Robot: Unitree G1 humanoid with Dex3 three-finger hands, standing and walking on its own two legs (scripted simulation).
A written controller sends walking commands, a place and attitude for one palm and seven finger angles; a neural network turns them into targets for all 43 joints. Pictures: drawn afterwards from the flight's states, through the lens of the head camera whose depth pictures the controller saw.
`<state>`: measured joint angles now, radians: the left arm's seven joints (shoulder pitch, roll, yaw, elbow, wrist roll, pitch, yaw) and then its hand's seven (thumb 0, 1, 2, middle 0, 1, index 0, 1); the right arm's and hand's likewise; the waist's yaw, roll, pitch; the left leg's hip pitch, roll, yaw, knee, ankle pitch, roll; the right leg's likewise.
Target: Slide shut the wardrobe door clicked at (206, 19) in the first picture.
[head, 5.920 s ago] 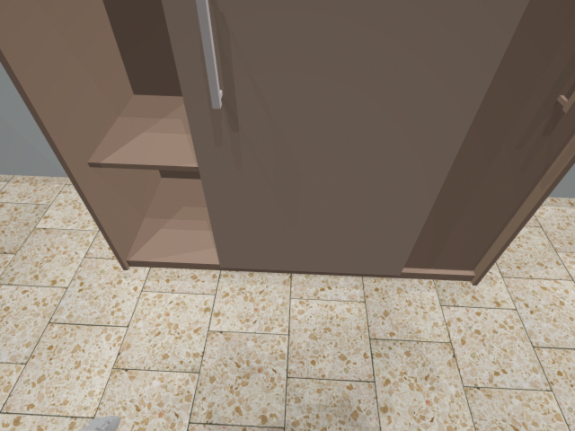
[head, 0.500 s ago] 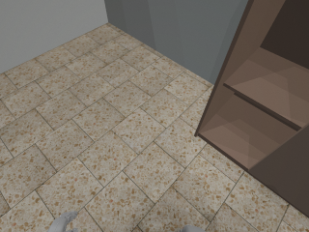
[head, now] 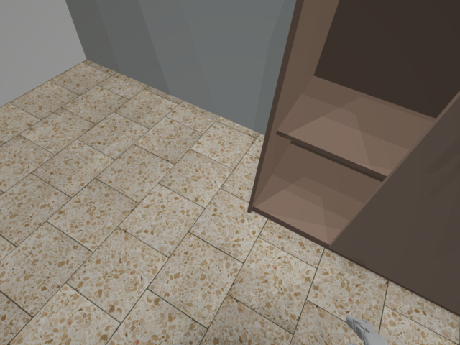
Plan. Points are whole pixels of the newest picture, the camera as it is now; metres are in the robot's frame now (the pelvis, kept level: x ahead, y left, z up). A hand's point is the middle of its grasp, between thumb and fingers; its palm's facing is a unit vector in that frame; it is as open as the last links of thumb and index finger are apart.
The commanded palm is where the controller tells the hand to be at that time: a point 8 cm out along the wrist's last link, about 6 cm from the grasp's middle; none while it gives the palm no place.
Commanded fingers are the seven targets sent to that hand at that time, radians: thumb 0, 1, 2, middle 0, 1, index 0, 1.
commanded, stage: turn to face it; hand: right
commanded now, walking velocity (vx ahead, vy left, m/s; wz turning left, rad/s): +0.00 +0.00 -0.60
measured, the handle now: out of the picture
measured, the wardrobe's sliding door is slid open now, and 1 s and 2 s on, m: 0.39 0.39 0.39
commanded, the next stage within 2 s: take the last steps up to it in 0.58 s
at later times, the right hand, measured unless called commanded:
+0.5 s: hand out of the picture -0.05 -0.24 -0.18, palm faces +0.33 +0.91 -0.26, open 7.4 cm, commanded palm none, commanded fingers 0.00 -0.90 -0.90 0.20 0.30 0.20 0.30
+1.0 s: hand out of the picture -0.03 -0.19 -0.14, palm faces +0.47 +0.85 -0.23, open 7.4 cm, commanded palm none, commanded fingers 0.00 -0.90 -0.90 0.20 0.30 0.20 0.30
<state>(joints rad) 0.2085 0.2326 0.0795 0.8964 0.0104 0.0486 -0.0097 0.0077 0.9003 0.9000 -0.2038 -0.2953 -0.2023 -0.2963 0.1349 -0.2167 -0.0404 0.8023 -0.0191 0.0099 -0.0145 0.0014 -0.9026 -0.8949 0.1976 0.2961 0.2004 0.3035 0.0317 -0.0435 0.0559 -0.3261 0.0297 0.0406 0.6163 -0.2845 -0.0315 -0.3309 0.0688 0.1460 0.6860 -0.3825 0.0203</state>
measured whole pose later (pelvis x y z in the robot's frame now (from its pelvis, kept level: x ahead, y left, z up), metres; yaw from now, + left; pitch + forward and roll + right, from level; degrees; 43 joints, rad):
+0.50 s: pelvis +0.00 -0.03 +0.00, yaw -17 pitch +0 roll +0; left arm 0.14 0.21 0.05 0.91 0.02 0.03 -0.01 0.01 0.91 0.90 -0.20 -0.29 -0.20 -0.30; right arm 0.28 -0.27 -0.07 0.95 -0.02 0.07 -0.03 0.00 -0.90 -0.89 0.20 0.30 0.20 0.30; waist -0.03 0.06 0.08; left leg -0.38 0.14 0.13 0.94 -0.53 -0.06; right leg -0.29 0.00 -0.08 0.63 -0.34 -0.04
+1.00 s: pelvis +0.03 -0.03 +0.02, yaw -24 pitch -1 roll -1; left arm 0.31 0.22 0.07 1.04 0.03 0.05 -0.02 0.01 0.91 0.90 -0.20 -0.29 -0.20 -0.30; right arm 0.37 -0.13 -0.03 0.99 -0.03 -0.04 -0.01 0.00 -0.90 -0.89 0.20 0.30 0.20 0.30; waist -0.01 -0.05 -0.02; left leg -0.13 0.04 0.11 0.46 -0.31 0.01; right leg -0.46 0.02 0.01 1.04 -0.33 -0.01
